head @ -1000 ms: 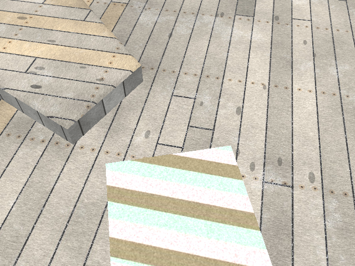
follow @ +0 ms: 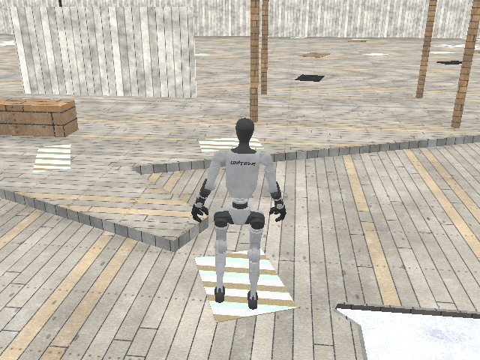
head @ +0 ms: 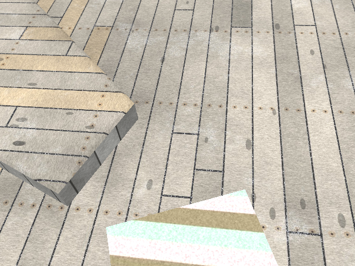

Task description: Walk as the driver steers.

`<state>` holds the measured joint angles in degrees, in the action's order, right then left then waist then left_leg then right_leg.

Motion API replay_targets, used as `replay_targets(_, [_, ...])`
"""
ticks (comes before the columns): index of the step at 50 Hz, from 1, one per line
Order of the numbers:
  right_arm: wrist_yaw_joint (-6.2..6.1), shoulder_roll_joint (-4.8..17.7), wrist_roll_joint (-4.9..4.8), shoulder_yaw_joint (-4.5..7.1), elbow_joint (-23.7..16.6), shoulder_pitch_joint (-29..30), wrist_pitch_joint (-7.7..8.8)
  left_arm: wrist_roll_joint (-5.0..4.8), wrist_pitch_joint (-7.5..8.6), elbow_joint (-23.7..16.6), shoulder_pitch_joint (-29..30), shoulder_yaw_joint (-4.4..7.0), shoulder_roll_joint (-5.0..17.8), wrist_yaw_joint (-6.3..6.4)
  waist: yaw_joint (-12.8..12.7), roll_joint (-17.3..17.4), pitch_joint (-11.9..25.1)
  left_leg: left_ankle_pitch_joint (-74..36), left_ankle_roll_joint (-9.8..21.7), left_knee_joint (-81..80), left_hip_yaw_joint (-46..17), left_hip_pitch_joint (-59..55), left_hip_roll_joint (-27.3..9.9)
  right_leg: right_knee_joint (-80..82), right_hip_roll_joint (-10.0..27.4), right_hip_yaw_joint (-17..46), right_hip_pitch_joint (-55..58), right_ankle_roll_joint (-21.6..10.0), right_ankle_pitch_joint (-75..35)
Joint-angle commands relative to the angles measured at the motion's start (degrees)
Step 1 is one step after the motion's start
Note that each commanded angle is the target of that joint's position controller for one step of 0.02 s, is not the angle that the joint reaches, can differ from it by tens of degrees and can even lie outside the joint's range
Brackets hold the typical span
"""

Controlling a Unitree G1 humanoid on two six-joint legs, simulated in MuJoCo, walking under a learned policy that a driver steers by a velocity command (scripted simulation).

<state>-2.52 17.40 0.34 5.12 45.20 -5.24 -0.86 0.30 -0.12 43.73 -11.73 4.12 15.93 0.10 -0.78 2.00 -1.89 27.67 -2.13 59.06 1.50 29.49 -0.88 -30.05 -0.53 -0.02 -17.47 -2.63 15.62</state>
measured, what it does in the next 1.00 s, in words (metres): walks ahead: left foot, then right foot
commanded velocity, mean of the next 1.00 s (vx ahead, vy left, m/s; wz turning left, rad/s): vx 0.14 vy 0.00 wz -0.25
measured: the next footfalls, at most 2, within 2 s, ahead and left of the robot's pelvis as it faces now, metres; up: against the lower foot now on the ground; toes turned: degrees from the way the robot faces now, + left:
left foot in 0.38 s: +0.09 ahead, +0.13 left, +0.00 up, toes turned -15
right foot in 0.74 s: +0.02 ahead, -0.10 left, +0.00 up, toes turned -13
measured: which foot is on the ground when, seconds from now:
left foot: up 0.00-0.36, down 0.38-0.74, up 0.76-1.00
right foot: down 0.00-0.40, up 0.42-0.72, down 0.74-1.00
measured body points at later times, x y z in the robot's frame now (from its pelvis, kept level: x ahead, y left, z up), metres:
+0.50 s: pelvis +0.02 +0.03 +0.00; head +0.06 +0.04 +0.45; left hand +0.24 +0.27 -0.10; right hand +0.10 -0.26 -0.10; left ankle +0.05 +0.14 -0.74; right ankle -0.04 -0.09 -0.69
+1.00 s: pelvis +0.11 +0.00 +0.01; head +0.14 -0.03 +0.45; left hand +0.18 +0.26 -0.11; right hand +0.23 -0.30 -0.10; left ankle +0.28 +0.11 -0.69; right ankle -0.02 -0.09 -0.74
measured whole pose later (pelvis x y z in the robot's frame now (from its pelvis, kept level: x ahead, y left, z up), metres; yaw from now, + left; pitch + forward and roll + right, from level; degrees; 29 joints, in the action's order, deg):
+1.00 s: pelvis +0.11 +0.00 +0.01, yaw -14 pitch +2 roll +0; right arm 2.4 17.2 -0.4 3.2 43.7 -6.1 4.6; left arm -0.1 2.8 46.2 -24.0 2.7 14.3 0.4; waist -3.7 2.5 -1.4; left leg 6.3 0.0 42.7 0.5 35.4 -4.1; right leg -13.4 -0.7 0.7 1.2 -1.0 16.4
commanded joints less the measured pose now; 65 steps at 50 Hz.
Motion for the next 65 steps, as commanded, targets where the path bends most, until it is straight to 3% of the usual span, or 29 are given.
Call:
replay_targets(1, [-0.54, 4.95, 0.24, 1.37, -3.86, 1.47, 0.78, -1.38, 1.03, -4.91, 2.01, 2.13, 9.04, 1.06, 1.3, -7.98, 8.52, -3.77, -0.98, 6.97, -5.12, 9.8, -0.28, 8.36, 14.25, 15.98, 14.06, -10.57, -39.39])
replay_targets(11, [0.29, 3.27, -0.68, 0.58, -4.88, 3.66, 1.54, -1.0, -0.89, -7.36, 0.98, 3.06, 11.55, 2.24, -0.47, -10.55, 7.13, -8.97, -2.87, -13.37, -6.16, 1.05, 2.55, 8.29, 11.32, 21.04, 10.1, -10.43, -25.48])
replay_targets(16, [1.55, 3.79, -1.05, 0.54, -4.47, 1.3, 2.49, -0.76, -1.45, -8.16, 2.64, 2.16, 10.01, 1.86, -0.63, -11.94, 8.11, -8.3, -1.19, -22.36, -4.74, -6.8, 2.43, 4.94, 11.1, 23.76, 9.47, -9.76, -28.49])
replay_targets(18, [2.21, 3.28, -0.83, 0.45, -3.77, -1.48, 3.15, -1.32, -1.75, -8.44, 4.1, 1.51, 9.05, 2.14, 1.72, -11.05, 7.62, -18.65, 0.7, -35.79, -3.57, -14.26, 2.31, 2.87, 8.64, 23.67, 7.62, -7.07, -23.97])
replay_targets(19, [2.26, 4.79, -0.06, 0.73, -3.71, -2.35, 3.36, -0.9, -1.64, -8.32, 2.67, 1.07, 7.8, 2.27, 1.48, -8.74, 7.88, -25.99, 2.23, -38.65, -6.3, -19.9, -1.27, 1.16, 6.44, 22.63, 4.51, -4.45, -16.5])
replay_targets(20, [1.99, 8.62, 1.25, 1.25, -4.5, -3.17, 3.31, 0.64, -1.24, -8.53, -0.04, 0.09, 4.93, 2.1, -0.58, 2.3, 9.81, -39.21, 6.18, -38.88, -16.71, -26.3, -11.88, -8.07, 0.41, 16.5, -1.23, -1.03, -1.76])
replay_targets(21, [2.11, 8.8, 2.33, 0.98, -3.64, -2.49, 3.14, 0.08, -0.77, -9.9, -0.01, 0.43, 5.45, 2.06, -2.16, 13.11, 7.34, -46.32, 16.25, -39.49, -26.65, -23.71, -19.49, -13.05, -5.15, 10.76, -8.16, 1.94, 18.34])
replay_targets(22, [2.21, 5.94, 1.9, 0.27, -4.47, -1.93, 3.55, 0.27, -0.54, -9.03, 0.88, 1.55, 9.81, 2.22, 0.04, 9.8, 7.03, -43.74, 20.43, -40.72, -28.17, -21.91, -21.43, -23.34, -2.78, 10.62, -9.02, 4.41, 22.46])
replay_targets(23, [2.08, 5.92, 1.25, 0.23, -4.46, -1.45, 3.7, -0.48, -0.64, -8.46, 1.46, 2.45, 11.46, 2.19, 0.23, 7.25, 6.27, -40.96, 19.31, -40.32, -25.14, -22.03, -18.99, -29.27, -2.72, 10.35, -10.57, 5.31, 20.38])
replay_targets(25, [1.91, 5.34, -0.13, -0.18, -4.4, 0.88, 3.69, -0.37, -1.61, -6.93, 0.5, 2.29, 9.12, 2.47, -0.58, 5.1, 5.01, -37.19, 15.75, -39.62, -19.56, -21.45, -14.95, -31.44, -1.44, 10.77, -11.1, 7.15, 15.6])
replay_targets(28, [1.66, 5.11, -0.69, -0.36, -2.29, -2.39, 2.58, -0.74, -1.39, -6.4, 1.51, 0.24, 3.8, 1.33, 1.45, 8.17, 4.32, -10.79, 13.27, -44.62, -14.74, -20.73, -9.0, -19.89, 0.04, 2.57, -8.06, 7.55, 9.76])
replay_targets(32, [1.15, 8.62, -1.14, 0.54, -1.59, -6.47, 2.13, -1.57, 0.8, -7.31, 5.4, 0.16, 4.7, 0.74, 4.32, 8.6, 2.09, -2.24, 14.63, -46.53, -17.88, -20.73, -11.17, -6.7, -0.36, -0.88, -3.96, 4.92, 11.42])
replay_targets(36, [1.73, 6.51, -2.08, -0.27, -1.5, -5.17, 2.57, -1.24, 2.71, -3.01, -3.18, 0.58, 4.55, 0.4, -0.65, 5.53, 2.8, -2.93, 12.03, -42.32, -15.1, -10.82, -8.96, 9.02, -0.52, -1.58, 15.18, -0.06, -1.88])
replay_targets(37, [2.12, 2.97, -1.38, -1.44, -2.43, -2.74, 3.22, -1.36, 2.99, -1.78, -8.89, 0.96, 5.81, 0.69, -3.34, 2.49, 4.77, -3.04, 9.06, -34.91, -11.88, -3.78, -6.39, 9.82, 4.67, 4.76, 23.73, -1.86, 0.23])
replay_targets(38, [2.53, -1.55, -0.72, -2.59, -4.82, -0.61, 4.46, -0.89, 3.05, -0.8, -13.39, 2.37, 11.5, 0.86, -3.81, -10.87, 5.76, -2.52, 4.65, -19.61, -1.22, 7.1, 1.57, 13.25, 14.44, 20.29, 29.07, -6.68, 8.92])
replay_targets(39, [2.49, 2.88, -1.68, -1.69, -7.13, 3.86, 5.51, -0.53, 3.59, -0.6, -15.16, 3.17, 13.58, 0.25, -6.24, -14.97, 0.23, 5.35, 4.0, -10.37, -1.58, 16.24, 0.95, 20.11, 23.01, 34.14, 25.26, -13.56, 15.35])
replay_targets(40, [2.74, 6.05, -2.69, -0.56, -6.96, 3.17, 6.03, -0.19, 4.41, -1.02, -13.01, 2.16, 10.31, 0.26, -4.59, -11.14, -3.86, 3.08, 4.6, -3.14, -4.72, 20.43, -2.45, 21.12, 22.96, 33.95, 23.89, -14.34, 17.86])
replay_targets(41, [3.21, 6.05, -2.93, -0.44, -5.67, 0.98, 6.24, -0.25, 4.97, -1.56, -11.13, 1.45, 8.03, 0.21, -3.17, -10.55, -4.39, -1.44, 5.43, -0.59, -5.22, 21.94, -3.69, 21.44, 20.14, 29.8, 24.37, -12.56, 17.01])
replay_targets(45, [4.55, 3.37, -1.1, -1.02, -5.07, 1.73, 6.7, -0.41, 4.69, -2.2, -8.8, 0.65, 6.59, 0.06, -1.91, -7.86, -3.96, -14.69, 3.72, -4.76, -2.17, 18.83, -4.84, 22.66, 14.05, 14.96, 21.12, -9.06, -10.77])
replay_targets(49, [5.34, -0.2, -0.57, -2.56, -6.76, 5.8, 6.51, -0.4, 3.43, -1.13, -10.33, 0.93, 8.09, 0.73, -2.9, -8.69, -1.86, -25.37, 1.27, -19.94, 2.27, 2.69, -0.74, 18.73, 8.86, 3.45, 11.75, -6.43, -31.42])
replay_targets(52, [5.62, 2.12, -1.05, -1.91, -7.49, 5.71, 5.91, -1.07, 3.36, -0.22, -10.91, 1.3, 9.6, 0.9, -1.72, -10.1, -0.76, -28.53, 2.74, -24.99, 0.29, -3.05, 0.4, 16.09, 11.35, 4.93, 11.99, -5.61, -32.06])
replay_targets(55, [4.93, 5.99, 0.03, -0.15, -4.6, -3.35, 5.96, -1.47, 3.46, -0.41, -7.71, 1.33, 9.44, 1.29, 4.09, -9.0, 4.44, -31.44, 6.06, -30.69, 0.64, -14.92, 2.61, 5.48, 10.0, 4.56, 14.09, -2.66, -40.19])
replay_targets(56, [4.35, 8.25, 0.4, 0.56, -3.37, -8.03, 6.09, -0.93, 3.54, -0.28, -9.14, 0.84, 8.05, 1.32, 5.9, -6.42, 7.98, -42.41, 7.68, -31.76, -0.83, -23.91, 0.13, -2.99, 6.98, 2.86, 10.97, -0.45, -36.62])
replay_targets(57, [3.73, 12.85, 1.87, 1.16, -3.09, -13.11, 5.94, 1.06, 3.77, -1.2, -14.58, -0.54, 4.32, 1.19, 4.67, 4.93, 17.44, -63.69, 13.81, -26.62, -14.4, -42.53, -13.42, -20.56, 2.3, 1.44, -1.76, 2.83, -11.97])
replay_targets(58, [4.01, 10.67, 1.8, 0.15, -2.52, -13.72, 5.25, 0.02, 3.58, 1.16, -22.8, -1.66, 0.83, 0.94, 2.06, 14.72, 27.58, -64.58, 23.12, -31.54, -31.28, -48.01, -23.97, -35.59, -3.1, 6.02, -7.84, 5.26, 25.16])
replay_targets(59, [4.4, 8.18, 0.06, -0.31, -2.94, -10.92, 4.66, -1.53, 2.87, 2.25, -19.77, 0.01, 7.31, 0.9, 3.32, 8.33, 23.45, -49.52, 21.61, -36.26, -29.98, -39.98, -20.85, -40.58, -1.01, 8.87, -9.03, 5.67, 23.98])
replay_targets(60, [4.41, 6.26, -0.63, -0.93, -3.28, -5.96, 4.43, -2.16, 2.03, 0.96, -14.37, 0.38, 8.18, 1.16, 2.5, 5.51, 14.49, -39.18, 19.03, -38.18, -23.99, -33.0, -18.34, -41.13, 1.34, 6.06, -13.4, 5.56, 21.22])
replay_targets(62, [4.3, 2.62, 0.09, -2.27, -3.58, 0.91, 4.16, -0.69, 0.0, 0.36, -10.32, 0.38, 6.47, 2.41, -0.04, 2.56, 7.0, -28.66, 15.49, -42.38, -16.65, -18.03, -13.69, -33.81, 5.07, 5.12, -9.32, 5.98, 14.87])
replay_targets(65, [3.96, 2.94, 1.59, -2.02, -2.45, 3.98, 4.25, -0.07, -1.18, 1.15, -12.27, -0.22, 3.46, 3.15, -2.28, 5.63, 5.76, -26.15, 15.07, -45.5, -10.39, -8.16, -10.03, -22.52, 4.8, 2.73, 0.67, 6.13, 11.27])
